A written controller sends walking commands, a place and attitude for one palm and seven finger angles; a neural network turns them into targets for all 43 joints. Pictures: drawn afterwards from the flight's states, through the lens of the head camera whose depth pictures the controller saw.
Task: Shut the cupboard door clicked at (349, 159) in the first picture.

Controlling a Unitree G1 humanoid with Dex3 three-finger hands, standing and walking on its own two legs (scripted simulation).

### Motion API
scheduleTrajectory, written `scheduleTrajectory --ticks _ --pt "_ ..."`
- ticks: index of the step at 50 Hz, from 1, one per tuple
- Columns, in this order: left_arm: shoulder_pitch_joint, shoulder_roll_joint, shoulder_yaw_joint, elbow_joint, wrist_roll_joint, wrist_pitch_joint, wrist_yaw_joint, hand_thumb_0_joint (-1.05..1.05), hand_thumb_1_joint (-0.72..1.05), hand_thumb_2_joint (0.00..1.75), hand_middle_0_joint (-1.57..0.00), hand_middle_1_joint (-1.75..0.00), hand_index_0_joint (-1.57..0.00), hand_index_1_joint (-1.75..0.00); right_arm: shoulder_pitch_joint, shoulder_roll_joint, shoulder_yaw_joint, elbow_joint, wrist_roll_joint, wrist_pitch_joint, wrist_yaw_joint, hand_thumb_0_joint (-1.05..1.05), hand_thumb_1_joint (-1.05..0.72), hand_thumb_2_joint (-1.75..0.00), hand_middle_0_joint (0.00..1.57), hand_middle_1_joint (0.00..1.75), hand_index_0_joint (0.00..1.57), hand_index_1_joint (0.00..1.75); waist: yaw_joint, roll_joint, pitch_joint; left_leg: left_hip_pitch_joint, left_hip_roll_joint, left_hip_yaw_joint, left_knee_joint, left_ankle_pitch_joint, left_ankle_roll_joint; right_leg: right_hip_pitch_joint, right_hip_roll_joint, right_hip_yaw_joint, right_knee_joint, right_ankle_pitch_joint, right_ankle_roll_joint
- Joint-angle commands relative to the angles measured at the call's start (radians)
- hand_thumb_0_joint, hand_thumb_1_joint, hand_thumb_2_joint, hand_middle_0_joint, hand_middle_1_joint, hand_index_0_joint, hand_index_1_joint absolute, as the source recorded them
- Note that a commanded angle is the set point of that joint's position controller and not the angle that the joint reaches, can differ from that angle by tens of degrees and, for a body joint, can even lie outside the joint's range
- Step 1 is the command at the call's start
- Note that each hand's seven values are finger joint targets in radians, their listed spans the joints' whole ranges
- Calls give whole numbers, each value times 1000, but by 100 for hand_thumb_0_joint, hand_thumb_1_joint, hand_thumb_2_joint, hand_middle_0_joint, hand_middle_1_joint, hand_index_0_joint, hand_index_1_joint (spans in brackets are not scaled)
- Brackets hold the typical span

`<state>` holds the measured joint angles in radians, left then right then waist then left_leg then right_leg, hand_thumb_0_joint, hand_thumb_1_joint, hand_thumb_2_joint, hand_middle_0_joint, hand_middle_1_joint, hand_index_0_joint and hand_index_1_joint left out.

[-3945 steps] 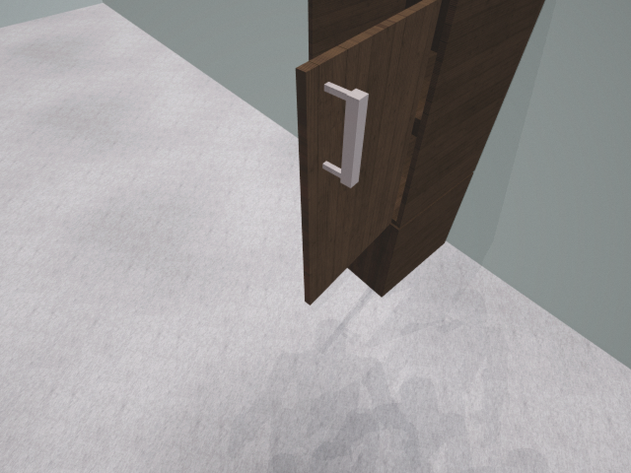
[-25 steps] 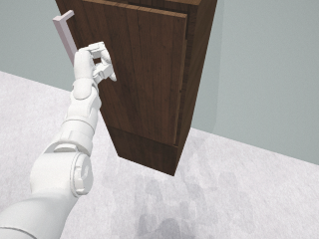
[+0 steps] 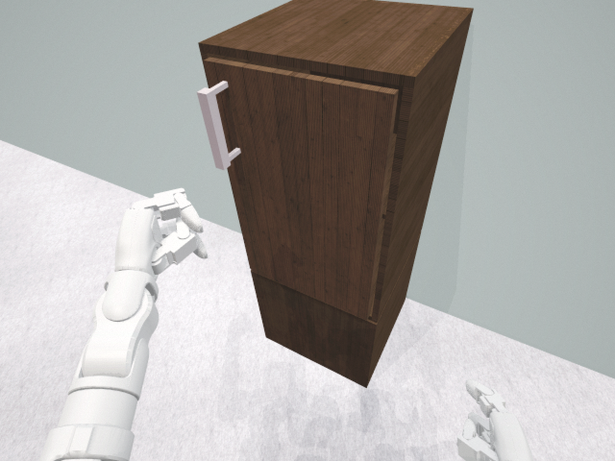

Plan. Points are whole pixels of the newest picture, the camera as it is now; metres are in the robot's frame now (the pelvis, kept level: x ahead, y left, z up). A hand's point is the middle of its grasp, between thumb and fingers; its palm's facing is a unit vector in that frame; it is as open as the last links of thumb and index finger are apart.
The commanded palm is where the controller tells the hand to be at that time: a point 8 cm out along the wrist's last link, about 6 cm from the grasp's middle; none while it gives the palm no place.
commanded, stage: draw the hand back to the body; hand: left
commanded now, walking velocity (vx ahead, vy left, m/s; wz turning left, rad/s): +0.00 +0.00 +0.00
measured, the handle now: (222, 126) +0.66 +0.21 +0.14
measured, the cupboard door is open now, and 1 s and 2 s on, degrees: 0 0 0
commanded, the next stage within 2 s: step back with the hand held close in 0.94 s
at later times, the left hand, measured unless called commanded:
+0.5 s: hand (75, 325) +0.22 +0.26 +0.15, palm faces +0.41 -0.84 -0.36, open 5.6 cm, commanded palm +0.16 +0.30 +0.18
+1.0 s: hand (55, 327) +0.21 +0.27 +0.16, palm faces +0.46 -0.80 -0.39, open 7.4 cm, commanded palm +0.16 +0.31 +0.18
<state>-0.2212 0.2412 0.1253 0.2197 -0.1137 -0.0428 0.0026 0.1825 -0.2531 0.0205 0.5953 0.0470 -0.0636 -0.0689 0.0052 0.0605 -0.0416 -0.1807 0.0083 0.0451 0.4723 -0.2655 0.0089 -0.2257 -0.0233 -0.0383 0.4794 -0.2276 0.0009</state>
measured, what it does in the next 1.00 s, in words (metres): stands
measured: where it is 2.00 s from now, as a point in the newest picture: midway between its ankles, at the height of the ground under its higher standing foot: outside the picture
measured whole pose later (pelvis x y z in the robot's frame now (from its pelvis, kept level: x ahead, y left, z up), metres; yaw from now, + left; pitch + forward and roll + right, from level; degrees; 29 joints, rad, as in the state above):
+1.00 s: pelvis +0.02 +0.00 +0.00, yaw +1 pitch -4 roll +0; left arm 0.45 0.33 0.33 -0.37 -0.06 -0.08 0.10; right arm 0.20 -0.21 0.02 0.64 0.00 -0.10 -0.08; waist 0.06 0.07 -0.01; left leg -0.06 0.00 0.03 0.41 -0.27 0.01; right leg -0.10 -0.03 -0.06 0.41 -0.23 0.01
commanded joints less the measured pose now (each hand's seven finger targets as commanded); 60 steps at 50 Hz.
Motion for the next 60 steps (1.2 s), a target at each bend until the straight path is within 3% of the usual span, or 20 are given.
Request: scheduleTrajectory --ticks 1,7,9,15,19,21,24,28,31,34,38,41,45,50,53,54,55,56,57,60 --pt "-248 205 93 -359 24 -90 53 0 90 90 -94 -111 -94 -111 -100 -81 -22 -140 -10 -28 -12 0 -90 -90 20 30 20 30 5 -76 -116 32 -13 -16 -121 75 21 108 20 13 -124 53 -11" --pt "-147 229 124 -540 46 -112 87 0 90 90 -78 -93 -78 -93 -118 -63 -11 -135 -27 -43 -16 0 -90 -90 20 30 20 30 16 82 -131 91 -17 -28 -145 119 7 153 24 0 -140 91 -24" --pt "-47 205 115 -571 48 -112 89 0 90 90 -72 -87 -72 -87 -121 -61 -13 -136 -30 -49 -13 0 -90 -90 20 30 20 30 21 81 -124 101 -15 -29 -145 163 2 165 27 -7 -135 129 -25" --pt "288 216 188 -556 32 -93 79 0 90 90 -56 -69 -56 -69 -134 -72 -24 -133 -32 -38 -7 0 -90 -90 20 30 20 30 46 -97 -24 55 -6 -30 -155 175 9 168 30 -12 -156 136 -11" --pt "377 253 258 -633 32 -100 82 0 90 90 -45 -57 -45 -57 -137 -66 -28 -138 -33 -28 -5 0 -90 -90 20 30 20 30 55 -78 -29 43 -7 -31 -149 179 8 182 21 -11 -144 130 -10" --pt "412 279 291 -704 35 -107 86 0 90 90 -39 -51 -39 -51 -139 -62 -31 -142 -35 -34 -6 0 -90 -90 20 30 20 30 59 -6 -51 51 -8 -28 -141 198 8 195 15 -5 -138 144 -11" --pt "491 307 335 -790 39 -119 100 0 90 90 -31 -42 -31 -42 -135 -57 -33 -143 -39 -55 -8 0 -90 -90 20 30 20 30 67 23 -76 59 -9 -32 -129 233 3 204 16 -13 -124 174 -11" --pt "626 309 368 -829 42 -116 116 0 90 90 -20 -30 -20 -30 -124 -54 -37 -137 -38 -80 -13 0 -90 -90 20 30 20 30 68 36 -23 42 -4 -34 -127 234 -3 179 18 -19 -123 161 -12" --pt "543 265 304 -798 51 -109 118 0 90 90 -20 -30 -20 -30 -116 -67 -40 -116 -38 -93 -19 0 -90 -90 20 30 20 30 41 0 53 40 -2 -29 -131 185 6 112 17 -15 -143 111 -7" --pt "502 245 286 -728 55 -100 123 0 90 90 -20 -30 -20 -30 -106 -76 -44 -107 -35 -91 -26 0 -90 -90 20 30 20 30 34 -40 90 36 -1 -32 -138 130 12 75 17 -17 -148 47 -5" --pt "508 266 309 -751 56 -106 127 0 90 90 -20 -30 -20 -30 -109 -72 -45 -110 -39 -91 -29 0 -90 -90 20 30 20 30 53 -40 4 60 -6 -38 -139 166 13 132 13 -16 -129 84 -9" --pt "537 275 320 -798 55 -107 126 0 90 90 -20 -30 -20 -30 -117 -63 -39 -118 -43 -96 -25 0 -90 -90 20 30 20 30 65 19 -51 68 -7 -39 -132 215 6 179 8 -12 -115 136 -12" --pt "578 310 362 -815 52 -101 125 0 90 90 -20 -30 -20 -30 -122 -61 -36 -118 -47 -97 -21 0 -90 -90 20 30 20 30 73 36 -39 59 -5 -35 -121 266 1 192 13 -9 -119 197 -14" --pt "585 280 346 -767 49 -90 117 0 90 90 -20 -30 -20 -30 -119 -58 -36 -118 -43 -86 -21 0 -90 -90 20 30 20 30 63 -5 34 44 4 -30 -129 251 0 153 18 -15 -132 174 -11" --pt "573 266 334 -756 49 -92 116 0 90 90 -20 -30 -20 -30 -113 -60 -38 -119 -42 -82 -21 0 -90 -90 20 30 20 30 59 -14 33 42 3 -29 -133 228 2 147 16 -15 -129 149 -10" --pt "461 381 437 -816 53 -130 125 0 90 90 -20 -30 -20 -30 -100 -90 -50 -156 -31 -60 -15 0 -90 -90 20 30 20 30 25 -10 54 -42 29 -43 -75 153 24 83 -40 73 -170 187 -16" --pt "469 387 442 -785 60 -145 126 0 90 90 -20 -30 -20 -30 -94 -76 -46 -141 -32 -52 -17 0 -90 -90 20 30 20 30 22 -45 50 -57 20 -64 -48 121 22 76 -77 95 -179 181 -32" --pt "586 304 370 -726 57 -139 120 0 90 90 -20 -30 -20 -30 -96 -76 -52 -135 -37 -44 -19 0 -90 -90 20 30 20 30 14 -82 31 -33 22 -60 -22 143 22 53 -97 99 -177 199 -37" --pt "623 285 346 -736 59 -139 118 0 90 90 -20 -30 -20 -30 -94 -81 -55 -143 -38 -34 -15 0 -90 -90 20 30 20 30 13 -96 0 -24 22 -55 -7 160 19 48 -105 98 -168 214 -38" --pt "683 299 356 -800 59 -149 127 0 90 90 -20 -30 -20 -30 -95 -91 -66 -157 -38 -12 -16 0 -90 -90 20 30 20 30 9 -48 -96 -16 36 -64 8 291 12 91 -112 70 -88 347 -40"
